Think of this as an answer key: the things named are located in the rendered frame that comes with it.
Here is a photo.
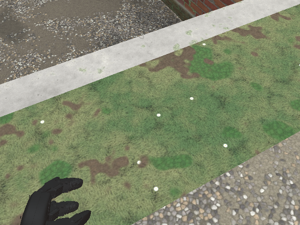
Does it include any left robot hand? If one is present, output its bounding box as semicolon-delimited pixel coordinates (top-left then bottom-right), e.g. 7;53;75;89
20;176;91;225

